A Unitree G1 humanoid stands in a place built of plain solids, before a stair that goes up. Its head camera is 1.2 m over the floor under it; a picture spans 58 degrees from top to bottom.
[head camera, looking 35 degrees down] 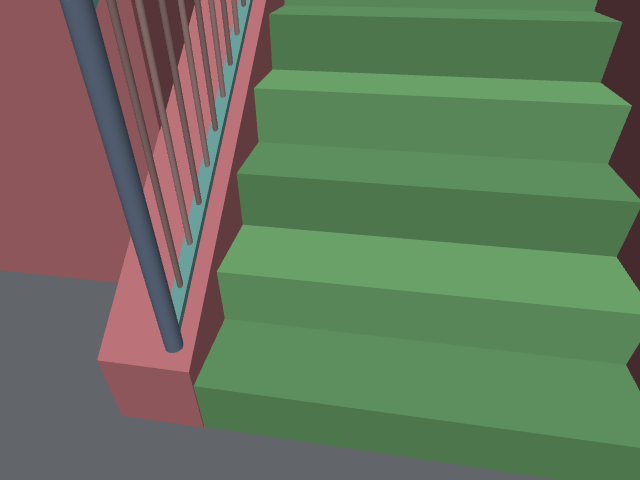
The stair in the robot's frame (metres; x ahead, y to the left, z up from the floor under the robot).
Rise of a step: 0.19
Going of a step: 0.26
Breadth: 1.20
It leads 9 degrees to the right of straight ahead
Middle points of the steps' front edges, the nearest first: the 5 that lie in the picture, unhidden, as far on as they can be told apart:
0.65 -0.25 0.19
0.91 -0.29 0.39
1.16 -0.33 0.58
1.42 -0.37 0.77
1.68 -0.41 0.97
